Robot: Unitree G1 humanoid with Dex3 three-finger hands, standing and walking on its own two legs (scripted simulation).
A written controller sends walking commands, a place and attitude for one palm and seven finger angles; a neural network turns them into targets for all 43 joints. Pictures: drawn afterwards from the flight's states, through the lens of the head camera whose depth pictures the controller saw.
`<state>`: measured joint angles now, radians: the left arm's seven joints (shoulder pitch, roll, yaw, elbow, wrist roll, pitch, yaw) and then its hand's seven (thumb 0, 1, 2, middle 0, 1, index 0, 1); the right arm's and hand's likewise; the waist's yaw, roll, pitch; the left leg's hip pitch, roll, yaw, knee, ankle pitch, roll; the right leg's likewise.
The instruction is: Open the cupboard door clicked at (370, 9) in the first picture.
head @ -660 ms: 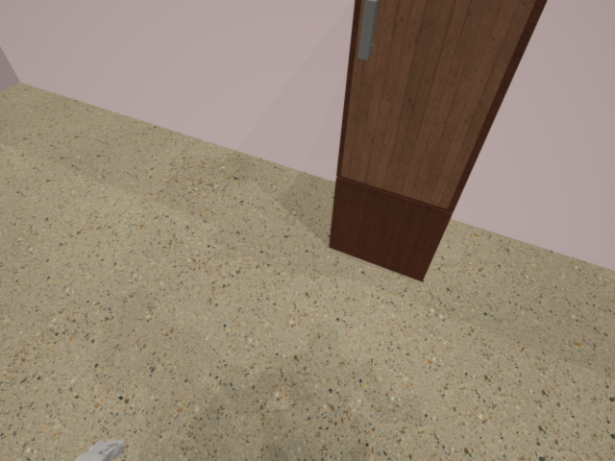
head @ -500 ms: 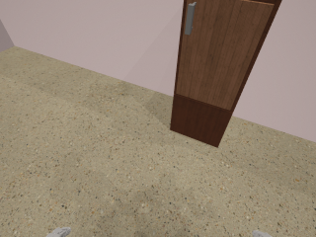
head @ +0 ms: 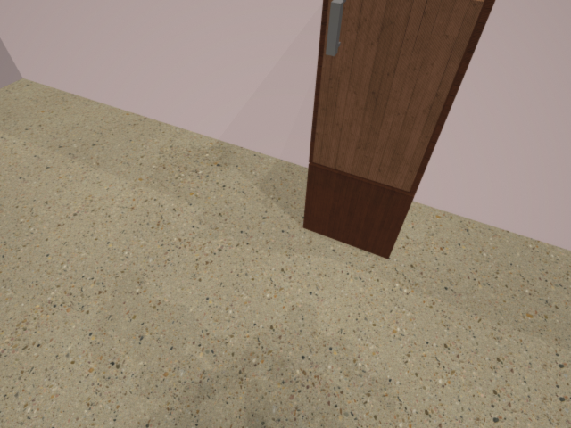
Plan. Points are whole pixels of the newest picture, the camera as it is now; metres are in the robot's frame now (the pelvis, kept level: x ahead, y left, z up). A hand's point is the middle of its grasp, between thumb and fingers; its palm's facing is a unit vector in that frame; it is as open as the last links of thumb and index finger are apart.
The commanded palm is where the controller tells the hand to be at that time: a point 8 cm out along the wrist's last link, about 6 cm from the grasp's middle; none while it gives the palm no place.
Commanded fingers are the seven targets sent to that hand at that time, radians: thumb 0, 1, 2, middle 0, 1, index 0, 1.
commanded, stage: stand and wait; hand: left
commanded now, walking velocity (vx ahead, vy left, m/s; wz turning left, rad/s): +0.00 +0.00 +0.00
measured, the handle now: (337, 26) +1.04 -0.08 +0.15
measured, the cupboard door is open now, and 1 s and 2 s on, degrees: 0 0 0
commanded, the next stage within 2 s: look at it before walking up in 0.16 s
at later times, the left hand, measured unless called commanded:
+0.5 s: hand out of the picture +0.07 +0.24 -0.15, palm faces -0.03 -0.94 -0.33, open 7.3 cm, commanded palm none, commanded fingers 0.00 0.90 0.90 -0.20 -0.30 -0.20 -0.30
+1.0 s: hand out of the picture +0.07 +0.23 -0.16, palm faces -0.03 -0.94 -0.34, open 7.3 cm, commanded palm none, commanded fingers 0.00 0.90 0.90 -0.20 -0.30 -0.20 -0.30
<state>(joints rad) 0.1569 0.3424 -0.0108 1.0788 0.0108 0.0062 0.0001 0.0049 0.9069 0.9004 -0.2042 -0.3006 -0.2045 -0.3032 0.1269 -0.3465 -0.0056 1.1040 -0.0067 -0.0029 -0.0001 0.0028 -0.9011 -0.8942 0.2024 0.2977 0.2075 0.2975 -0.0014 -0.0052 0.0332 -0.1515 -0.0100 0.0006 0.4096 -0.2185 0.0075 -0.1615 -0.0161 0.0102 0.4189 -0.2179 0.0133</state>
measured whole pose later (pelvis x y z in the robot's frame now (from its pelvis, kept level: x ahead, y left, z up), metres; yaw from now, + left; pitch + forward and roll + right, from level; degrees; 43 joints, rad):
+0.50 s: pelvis +0.00 -0.01 +0.00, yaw +0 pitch -2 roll +0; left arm 0.13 0.33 -0.01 1.08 0.01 0.00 0.00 0.00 0.91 0.90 -0.20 -0.30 -0.20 -0.30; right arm 0.13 -0.34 0.00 1.12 -0.01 -0.01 0.00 0.00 -0.90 -0.89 0.20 0.30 0.21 0.30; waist 0.00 0.00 0.03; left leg -0.15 0.00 0.00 0.38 -0.19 0.00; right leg -0.16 -0.01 0.01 0.40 -0.20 0.00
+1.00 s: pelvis +0.00 -0.01 +0.00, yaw -1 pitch -2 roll +0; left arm 0.15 0.33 0.00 1.08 0.01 0.01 0.00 0.00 0.91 0.90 -0.20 -0.30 -0.20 -0.30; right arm 0.10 -0.33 -0.01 1.10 -0.01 -0.01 -0.01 0.00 -0.90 -0.89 0.20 0.30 0.21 0.30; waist 0.01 0.00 0.03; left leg -0.15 0.01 0.02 0.39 -0.21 -0.01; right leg -0.17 0.01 0.03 0.40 -0.20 0.00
